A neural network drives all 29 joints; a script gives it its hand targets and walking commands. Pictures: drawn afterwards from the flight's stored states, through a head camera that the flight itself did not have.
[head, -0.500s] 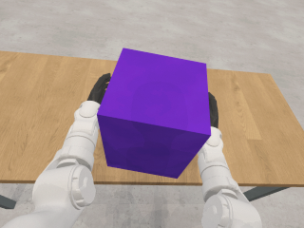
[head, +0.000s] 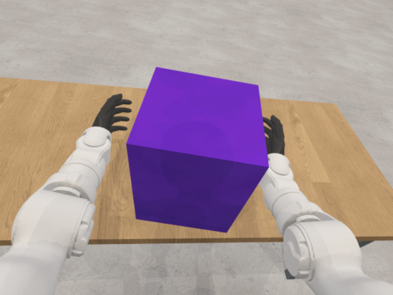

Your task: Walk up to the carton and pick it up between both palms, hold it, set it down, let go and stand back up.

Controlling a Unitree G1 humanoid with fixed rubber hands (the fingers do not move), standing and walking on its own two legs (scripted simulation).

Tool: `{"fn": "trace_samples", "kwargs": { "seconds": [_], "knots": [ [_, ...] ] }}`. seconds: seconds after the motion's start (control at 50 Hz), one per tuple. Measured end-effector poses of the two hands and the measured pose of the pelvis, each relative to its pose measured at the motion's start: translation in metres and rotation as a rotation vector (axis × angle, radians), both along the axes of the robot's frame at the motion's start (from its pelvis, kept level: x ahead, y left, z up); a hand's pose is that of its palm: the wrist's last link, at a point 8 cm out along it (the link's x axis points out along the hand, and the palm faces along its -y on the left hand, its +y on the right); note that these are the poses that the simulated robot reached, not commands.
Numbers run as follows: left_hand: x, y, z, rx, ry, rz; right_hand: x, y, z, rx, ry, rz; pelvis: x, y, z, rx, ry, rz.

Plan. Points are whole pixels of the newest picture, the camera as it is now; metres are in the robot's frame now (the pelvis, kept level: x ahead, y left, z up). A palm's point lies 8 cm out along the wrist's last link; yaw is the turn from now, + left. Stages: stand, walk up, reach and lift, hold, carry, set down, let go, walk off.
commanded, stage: set down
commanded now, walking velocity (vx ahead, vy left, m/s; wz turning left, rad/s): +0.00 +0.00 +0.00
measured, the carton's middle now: (193, 155) +0.42 -0.06 +0.05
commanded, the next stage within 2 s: none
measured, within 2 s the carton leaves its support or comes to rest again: neither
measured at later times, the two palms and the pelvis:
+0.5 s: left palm (99, 89) +0.46 +0.12 +0.20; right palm (308, 120) +0.38 -0.24 +0.20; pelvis -0.04 -0.03 +0.01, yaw +2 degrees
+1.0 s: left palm (93, 84) +0.46 +0.13 +0.21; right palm (306, 121) +0.37 -0.24 +0.20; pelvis -0.02 -0.03 +0.02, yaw +1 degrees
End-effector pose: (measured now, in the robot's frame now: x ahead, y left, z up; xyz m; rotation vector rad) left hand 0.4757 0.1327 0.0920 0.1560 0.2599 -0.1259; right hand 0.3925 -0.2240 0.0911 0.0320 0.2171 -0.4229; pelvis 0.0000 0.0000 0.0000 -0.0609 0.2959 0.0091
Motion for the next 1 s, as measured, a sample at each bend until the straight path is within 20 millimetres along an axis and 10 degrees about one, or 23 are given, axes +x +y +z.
{"fn": "trace_samples", "kwargs": {
  "seconds": [0.38,0.82,1.0],
  "knots": [
    [-0.015,-0.015,0.091,-0.051,-0.023,0.034,-0.014,-0.028,0.100,-0.011,-0.006,0.046,-0.041,-0.018,0.003,0.050,-0.079,0.008],
    [-0.006,-0.008,0.136,-0.084,-0.040,0.018,-0.007,-0.010,0.136,0.008,-0.018,0.031,-0.024,-0.032,0.013,0.045,-0.181,0.020],
    [-0.016,-0.003,0.121,-0.060,-0.015,-0.003,-0.018,-0.011,0.112,0.046,-0.004,0.032,-0.020,-0.026,0.015,0.040,-0.261,0.010]
  ]
}}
